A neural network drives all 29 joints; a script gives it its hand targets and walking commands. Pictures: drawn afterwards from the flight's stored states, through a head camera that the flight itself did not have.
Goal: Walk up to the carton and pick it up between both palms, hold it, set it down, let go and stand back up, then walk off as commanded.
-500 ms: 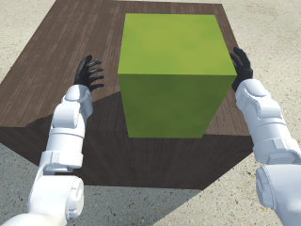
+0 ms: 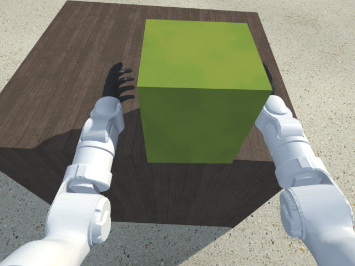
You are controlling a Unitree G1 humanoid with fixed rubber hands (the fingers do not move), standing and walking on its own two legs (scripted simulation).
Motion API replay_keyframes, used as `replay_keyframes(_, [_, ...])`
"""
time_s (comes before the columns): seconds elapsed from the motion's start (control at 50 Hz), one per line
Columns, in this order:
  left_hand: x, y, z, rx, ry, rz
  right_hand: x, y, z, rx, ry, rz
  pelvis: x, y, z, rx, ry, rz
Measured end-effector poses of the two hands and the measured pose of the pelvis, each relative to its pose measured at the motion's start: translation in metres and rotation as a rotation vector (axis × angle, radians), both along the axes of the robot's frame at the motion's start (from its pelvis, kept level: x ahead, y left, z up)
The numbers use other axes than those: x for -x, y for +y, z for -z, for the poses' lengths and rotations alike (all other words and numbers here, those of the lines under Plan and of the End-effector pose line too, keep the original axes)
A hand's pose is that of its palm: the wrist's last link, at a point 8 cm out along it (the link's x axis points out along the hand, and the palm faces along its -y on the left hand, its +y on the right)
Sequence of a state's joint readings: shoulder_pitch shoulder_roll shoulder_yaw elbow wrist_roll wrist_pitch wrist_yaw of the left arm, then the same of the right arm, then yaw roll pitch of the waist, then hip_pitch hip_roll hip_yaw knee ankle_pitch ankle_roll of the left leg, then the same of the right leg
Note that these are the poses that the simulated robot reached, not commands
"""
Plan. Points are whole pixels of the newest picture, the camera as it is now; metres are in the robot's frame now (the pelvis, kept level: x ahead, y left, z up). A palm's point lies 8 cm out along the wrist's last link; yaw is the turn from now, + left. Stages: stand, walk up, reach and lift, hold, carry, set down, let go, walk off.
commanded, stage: reach and lift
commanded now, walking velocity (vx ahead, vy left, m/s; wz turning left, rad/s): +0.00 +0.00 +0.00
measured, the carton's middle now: (193, 98) +0.45 +0.02 +0.11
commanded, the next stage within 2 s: none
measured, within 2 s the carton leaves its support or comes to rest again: leaves its support in 1.52 s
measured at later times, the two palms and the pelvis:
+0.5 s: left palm (120, 100) +0.42 +0.18 +0.11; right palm (256, 96) +0.46 -0.12 +0.13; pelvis +0.01 +0.00 +0.00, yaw -1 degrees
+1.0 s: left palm (118, 100) +0.42 +0.18 +0.12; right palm (254, 96) +0.46 -0.12 +0.13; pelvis +0.01 +0.00 +0.00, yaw -1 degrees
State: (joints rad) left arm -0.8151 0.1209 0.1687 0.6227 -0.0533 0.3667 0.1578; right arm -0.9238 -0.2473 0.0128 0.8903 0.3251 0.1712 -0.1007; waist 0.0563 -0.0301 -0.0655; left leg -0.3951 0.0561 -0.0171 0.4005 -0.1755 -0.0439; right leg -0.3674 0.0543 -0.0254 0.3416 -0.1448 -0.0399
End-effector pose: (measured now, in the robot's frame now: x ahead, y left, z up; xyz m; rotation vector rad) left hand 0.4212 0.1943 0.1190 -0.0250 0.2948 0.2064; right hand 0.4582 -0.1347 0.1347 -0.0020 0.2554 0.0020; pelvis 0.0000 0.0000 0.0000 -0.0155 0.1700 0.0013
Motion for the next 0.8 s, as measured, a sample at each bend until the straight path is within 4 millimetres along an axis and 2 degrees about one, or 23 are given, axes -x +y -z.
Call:
replay_keyframes(0.16, [-0.001,-0.021,0.004,-0.005,0.005,0.008,-0.001,0.005,0.002,-0.019,-0.019,0.007,-0.002,0.001,0.0,-0.002,-0.015,0.015])
replay_keyframes(0.8, [-0.002,-0.012,0.004,0.001,-0.014,-0.032,-0.001,0.017,0.003,-0.013,-0.006,0.028,-0.009,-0.003,-0.001,-0.002,-0.029,0.012])
